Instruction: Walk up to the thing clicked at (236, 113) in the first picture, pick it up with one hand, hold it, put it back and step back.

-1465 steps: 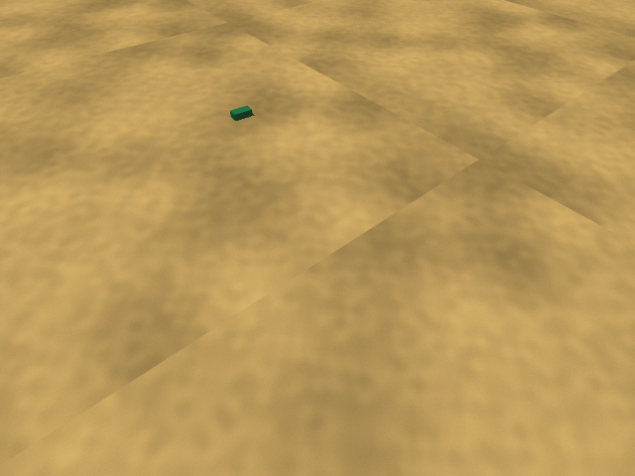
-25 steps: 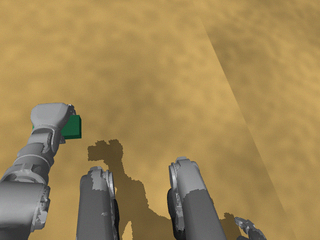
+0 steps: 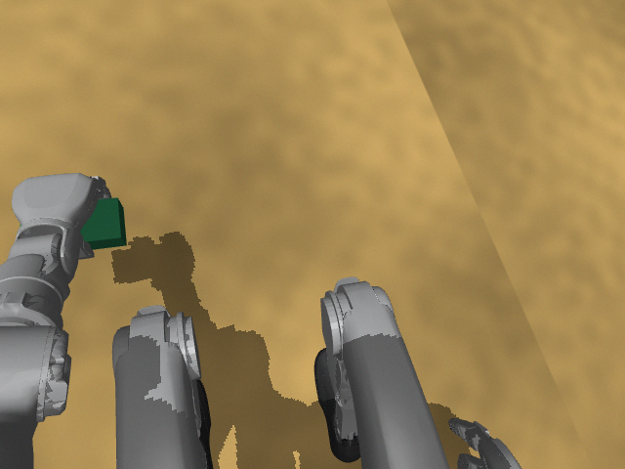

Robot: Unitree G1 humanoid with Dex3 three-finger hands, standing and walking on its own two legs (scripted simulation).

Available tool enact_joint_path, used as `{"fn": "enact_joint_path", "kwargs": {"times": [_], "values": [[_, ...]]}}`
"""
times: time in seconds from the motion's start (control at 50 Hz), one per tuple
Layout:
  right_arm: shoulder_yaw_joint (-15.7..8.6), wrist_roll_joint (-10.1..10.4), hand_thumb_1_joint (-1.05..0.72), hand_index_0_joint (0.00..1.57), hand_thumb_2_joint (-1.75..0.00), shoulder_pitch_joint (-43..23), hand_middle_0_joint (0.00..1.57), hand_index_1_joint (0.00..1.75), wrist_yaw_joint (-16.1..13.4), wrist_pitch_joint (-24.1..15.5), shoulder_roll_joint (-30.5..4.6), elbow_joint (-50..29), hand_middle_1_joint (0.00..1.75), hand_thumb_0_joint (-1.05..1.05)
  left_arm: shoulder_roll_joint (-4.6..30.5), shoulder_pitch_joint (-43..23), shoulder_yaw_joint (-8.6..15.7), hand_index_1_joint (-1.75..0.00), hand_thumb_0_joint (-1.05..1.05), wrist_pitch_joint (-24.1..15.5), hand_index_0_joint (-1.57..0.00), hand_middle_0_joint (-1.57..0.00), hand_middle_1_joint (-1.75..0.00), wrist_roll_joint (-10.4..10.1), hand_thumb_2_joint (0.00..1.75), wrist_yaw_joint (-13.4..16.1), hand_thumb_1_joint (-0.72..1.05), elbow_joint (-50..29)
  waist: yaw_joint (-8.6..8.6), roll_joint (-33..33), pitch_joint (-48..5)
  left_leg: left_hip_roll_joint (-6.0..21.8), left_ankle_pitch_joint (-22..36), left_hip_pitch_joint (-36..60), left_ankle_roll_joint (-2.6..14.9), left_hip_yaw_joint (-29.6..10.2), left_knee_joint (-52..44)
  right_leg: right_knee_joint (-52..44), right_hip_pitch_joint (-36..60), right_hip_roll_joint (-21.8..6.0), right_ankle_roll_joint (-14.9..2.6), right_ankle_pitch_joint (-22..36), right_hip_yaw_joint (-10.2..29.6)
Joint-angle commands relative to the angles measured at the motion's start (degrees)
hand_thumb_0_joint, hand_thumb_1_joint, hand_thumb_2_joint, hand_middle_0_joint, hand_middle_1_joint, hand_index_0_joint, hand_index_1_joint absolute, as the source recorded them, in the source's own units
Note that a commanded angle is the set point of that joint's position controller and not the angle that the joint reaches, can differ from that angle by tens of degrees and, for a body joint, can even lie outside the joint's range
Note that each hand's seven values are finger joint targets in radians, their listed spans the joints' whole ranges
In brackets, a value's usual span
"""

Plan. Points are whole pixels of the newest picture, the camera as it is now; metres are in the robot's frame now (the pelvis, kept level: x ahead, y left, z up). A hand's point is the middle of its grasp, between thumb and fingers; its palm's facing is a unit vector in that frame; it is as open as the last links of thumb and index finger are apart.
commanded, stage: crouch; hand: left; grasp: from above
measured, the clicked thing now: (76, 227) +0.46 +0.27 -0.19
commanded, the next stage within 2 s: lower in 0.44 s
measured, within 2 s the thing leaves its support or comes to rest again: rests again in 1.86 s
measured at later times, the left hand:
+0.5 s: hand (86, 231) +0.46 +0.26 -0.21, palm faces -0.46 -0.04 -0.89, open 8.8 cm
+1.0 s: hand (99, 239) +0.46 +0.26 -0.27, palm faces -0.47 -0.05 -0.88, open 8.8 cm
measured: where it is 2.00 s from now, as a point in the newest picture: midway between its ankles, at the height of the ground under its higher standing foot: (270, 439)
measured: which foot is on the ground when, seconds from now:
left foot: down 0.00-1.00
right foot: down 0.00-1.00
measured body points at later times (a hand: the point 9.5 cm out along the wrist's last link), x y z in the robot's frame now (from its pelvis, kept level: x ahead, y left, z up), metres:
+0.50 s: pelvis +0.00 +0.00 -0.05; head +0.23 +0.05 +0.34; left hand +0.48 +0.26 -0.16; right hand +0.04 -0.27 -0.16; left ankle +0.08 +0.14 -0.35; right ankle +0.10 -0.14 -0.35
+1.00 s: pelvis +0.00 +0.00 -0.07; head +0.25 +0.07 +0.30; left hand +0.48 +0.26 -0.22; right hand +0.04 -0.27 -0.17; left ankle +0.08 +0.14 -0.35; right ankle +0.10 -0.14 -0.35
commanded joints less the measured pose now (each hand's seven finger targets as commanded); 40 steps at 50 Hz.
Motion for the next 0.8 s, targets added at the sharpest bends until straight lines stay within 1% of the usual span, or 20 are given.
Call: {"fn": "enact_joint_path", "kwargs": {"times": [0.0, 0.04, 0.06, 0.08, 0.12, 0.16, 0.2, 0.22, 0.26, 0.28, 0.32, 0.42, 0.46, 0.48, 0.5, 0.58, 0.64, 0.66, 0.72, 0.78], "values": [[-4.0, -0.3, -0.90, 0.20, -0.90, 10.6, 0.20, 0.30, -0.4, -0.6, -12.4, -0.9, 0.30, 0.00, 13.2, -21.6, 1.7, -0.45, 0.00, -0.4, -1.14, -1.12, -0.46, -0.1, 0.57, 3.0, 0.78, -6.2, -1.49, 12.0, -37.2, -1.3, 7.1, 26.6, 2.93, 6.5, -11.3, -12.7, 15.6, 1.3, -5.11, 9.6, -5.9], [-3.7, -0.5, -0.90, 0.20, -0.90, 10.7, 0.20, 0.30, -0.2, -0.7, -12.7, -0.7, 0.30, 0.00, 14.1, -21.2, 2.0, -0.44, 0.00, -0.6, -1.13, -1.11, -0.45, 0.2, 0.54, 2.8, 0.76, -4.9, -1.39, 12.1, -36.9, -1.4, 6.7, 26.1, 2.87, 6.4, -10.8, -11.9, 15.1, 1.3, -5.15, 9.1, -6.1], [-3.5, -0.5, -0.90, 0.20, -0.90, 10.7, 0.20, 0.30, -0.3, -0.6, -13.0, -0.6, 0.30, 0.00, 16.4, -24.0, 2.9, -0.43, 0.00, -1.0, -1.12, -1.10, -0.45, 0.3, 0.53, 3.2, 0.75, -7.6, -0.59, 14.1, -39.2, -1.4, 7.1, 26.6, 2.81, 6.5, -10.4, -11.3, 15.3, 1.4, -5.25, 9.5, -6.1], [-3.5, -0.6, -0.90, 0.20, -0.90, 10.5, 0.20, 0.30, -0.2, -0.6, -13.1, -0.8, 0.30, 0.00, 17.0, -22.7, 3.1, -0.44, 0.00, -0.9, -1.11, -1.10, -0.45, 0.5, 0.54, 3.3, 0.75, -5.6, -0.76, 13.1, -39.6, -1.5, 6.6, 25.9, 2.87, 6.6, -9.8, -11.1, 15.7, 1.4, -5.23, 8.7, -6.1], [-3.3, -0.8, -0.90, 0.20, -0.90, 10.5, 0.20, 0.30, 0.0, -0.6, -12.7, -0.6, 0.30, 0.00, 14.3, -21.7, 1.7, -0.44, 0.00, -1.0, -1.13, -1.11, -0.46, 0.4, 0.54, 3.3, 0.77, -3.6, -1.66, 12.7, -37.3, -1.5, 5.6, 24.4, 2.80, 6.5, -9.5, -10.5, 14.7, 1.6, -5.28, 7.9, -6.4], [-2.8, -1.0, -0.90, 0.20, -0.90, 10.9, 0.20, 0.30, 0.0, -0.8, -13.3, -0.5, 0.30, 0.00, 16.1, -23.7, 2.4, -0.44, 0.00, -1.3, -1.13, -1.11, -0.46, 0.3, 0.53, 3.4, 0.77, -3.8, -2.19, 11.9, -36.5, -1.7, 5.3, 22.8, 3.06, 6.5, -8.6, -10.1, 14.1, 1.5, -5.12, 7.7, -6.6], [-2.5, -1.0, -0.90, 0.20, -0.90, 10.4, 0.20, 0.30, -0.1, -0.7, -13.3, -0.3, 0.30, 0.00, 16.8, -23.5, 2.6, -0.42, 0.00, -1.4, -1.11, -1.10, -0.43, 0.6, 0.52, 3.5, 0.75, -4.0, -1.24, 14.1, -38.1, -1.5, 6.0, 24.5, 2.75, 6.3, -8.2, -8.9, 13.1, 1.6, -5.39, 8.4, -6.8], [-2.4, -1.1, -0.90, 0.20, -0.90, 11.0, 0.20, 0.30, 0.1, -0.8, -13.6, -0.3, 0.30, 0.00, 17.5, -23.6, 2.9, -0.42, 0.00, -1.5, -1.12, -1.10, -0.44, 0.9, 0.51, 3.7, 0.76, -3.5, -1.69, 14.3, -37.4, -1.6, 6.1, 24.0, 2.79, 6.3, -8.0, -8.6, 13.1, 1.4, -5.32, 8.6, -7.0], [-2.0, -1.2, -0.90, 0.20, -0.90, 11.0, 0.20, 0.30, 0.3, -0.8, -13.5, -0.1, 0.30, 0.00, 15.6, -23.3, 1.8, -0.43, 0.00, -1.5, -1.13, -1.11, -0.44, 0.9, 0.52, 3.6, 0.77, -2.6, -2.27, 13.2, -36.5, -1.5, 6.6, 22.7, 2.85, 6.1, -7.2, -7.9, 12.9, 1.7, -5.30, 9.3, -7.3], [-2.0, -1.2, -0.90, 0.20, -0.90, 11.0, 0.20, 0.30, 0.3, -0.7, -14.0, -0.2, 0.30, 0.00, 17.5, -24.4, 2.7, -0.40, 0.00, -1.6, -1.14, -1.12, -0.42, 0.7, 0.51, 3.8, 0.77, -3.4, -2.05, 13.1, -37.5, -1.6, 6.5, 22.5, 2.98, 6.1, -6.9, -8.2, 13.0, 1.8, -5.18, 9.4, -7.1], [-1.7, -1.2, -0.90, 0.20, -0.90, 11.3, 0.20, 0.30, 0.3, -0.8, -13.8, 0.0, 0.30, 0.00, 17.3, -23.9, 2.6, -0.42, 0.00, -1.6, -1.13, -1.11, -0.44, 1.0, 0.52, 3.9, 0.77, -3.8, -1.53, 14.1, -38.2, -1.5, 7.6, 23.0, 2.89, 6.4, -6.3, -7.6, 13.4, 1.8, -5.13, 10.4, -7.2], [-1.1, -1.6, -0.90, 0.20, -0.90, 11.7, 0.20, 0.30, 0.7, -0.9, -14.2, 0.0, 0.30, 0.00, 17.2, -24.8, 2.6, -0.43, 0.00, -1.8, -1.14, -1.13, -0.44, 1.0, 0.56, 4.3, 0.78, -3.3, -3.14, 13.6, -35.7, -1.6, 6.9, 21.2, 2.99, 6.1, -5.2, -6.8, 12.4, 1.7, -5.02, 10.1, -7.7], [-1.1, -1.5, -0.90, 0.20, -0.90, 11.1, 0.20, 0.30, 0.7, -0.9, -14.2, 0.1, 0.30, 0.00, 17.8, -23.8, 2.6, -0.42, 0.00, -1.9, -1.14, -1.13, -0.43, 1.1, 0.53, 4.4, 0.77, -3.5, -2.03, 15.0, -36.9, -1.4, 7.5, 22.0, 2.86, 6.0, -5.0, -6.2, 12.2, 2.0, -5.10, 10.7, -7.7], [-1.2, -1.4, -0.90, 0.20, -0.90, 11.5, 0.20, 0.30, 0.7, -0.9, -14.5, -0.2, 0.30, 0.00, 18.4, -23.8, 3.1, -0.43, 0.00, -1.8, -1.14, -1.13, -0.43, 1.3, 0.55, 4.5, 0.78, -3.3, -2.37, 14.5, -37.0, -1.5, 7.9, 22.7, 2.92, 5.9, -4.7, -6.3, 12.2, 1.8, -5.02, 11.2, -7.8], [-1.0, -1.5, -0.90, 0.20, -0.90, 11.2, 0.20, 0.30, 0.9, -1.0, -14.3, -0.1, 0.30, 0.00, 17.1, -23.0, 2.2, -0.43, 0.00, -1.7, -1.14, -1.13, -0.45, 1.2, 0.54, 4.5, 0.79, -2.0, -2.91, 14.1, -36.0, -1.4, 7.2, 21.5, 2.92, 5.8, -4.7, -6.1, 12.0, 1.9, -5.02, 10.6, -7.9], [-0.5, -1.7, -0.90, 0.20, -0.90, 11.2, 0.20, 0.30, 0.9, -0.9, -14.6, -0.1, 0.30, 0.00, 18.1, -22.9, 2.7, -0.42, 0.00, -1.9, -1.15, -1.15, -0.42, 1.4, 0.57, 4.7, 0.78, -1.0, -2.80, 13.5, -35.3, -1.5, 7.3, 19.9, 3.03, 5.7, -4.0, -5.7, 11.7, 2.0, -4.88, 10.7, -8.1], [0.1, -2.0, -0.90, 0.20, -0.90, 11.0, 0.20, 0.30, 1.1, -1.1, -14.8, -0.3, 0.30, 0.00, 16.8, -22.8, 1.9, -0.42, 0.00, -2.2, -1.16, -1.16, -0.42, 1.4, 0.57, 5.0, 0.79, 2.0, -4.15, 13.0, -32.4, -1.4, 6.6, 19.1, 3.01, 5.1, -3.3, -5.1, 10.1, 2.0, -4.87, 10.3, -8.6], [0.1, -1.9, -0.90, 0.20, -0.90, 10.7, 0.20, 0.30, 1.0, -1.1, -14.8, -0.1, 0.30, 0.00, 17.5, -23.4, 2.0, -0.42, 0.00, -2.5, -1.16, -1.16, -0.42, 1.7, 0.57, 5.2, 0.78, 1.3, -3.62, 13.3, -33.1, -1.5, 6.5, 19.1, 2.93, 4.9, -3.4, -4.6, 9.8, 2.2, -4.98, 10.1, -8.7], [0.6, -2.4, -0.90, 0.20, -0.90, 10.6, 0.20, 0.30, 1.2, -1.5, -15.1, -0.3, 0.30, 0.00, 19.2, -22.8, 2.9, -0.44, 0.00, -3.0, -1.19, -1.18, -0.44, 2.1, 0.57, 6.1, 0.82, 1.7, -3.49, 14.9, -33.1, -1.4, 7.6, 19.9, 2.83, 5.0, -2.6, -3.9, 10.1, 2.2, -4.87, 11.3, -8.9], [1.0, -3.0, -0.90, 0.20, -0.90, 10.8, 0.20, 0.30, 1.4, -1.7, -15.5, -0.5, 0.30, 0.00, 19.5, -22.9, 3.7, -0.43, 0.00, -3.4, -1.19, -1.19, -0.43, 2.5, 0.56, 7.2, 0.83, 1.1, -4.32, 15.9, -33.8, -1.4, 8.6, 20.3, 2.76, 4.8, -1.7, -3.3, 10.4, 2.1, -4.69, 12.4, -9.1]]}}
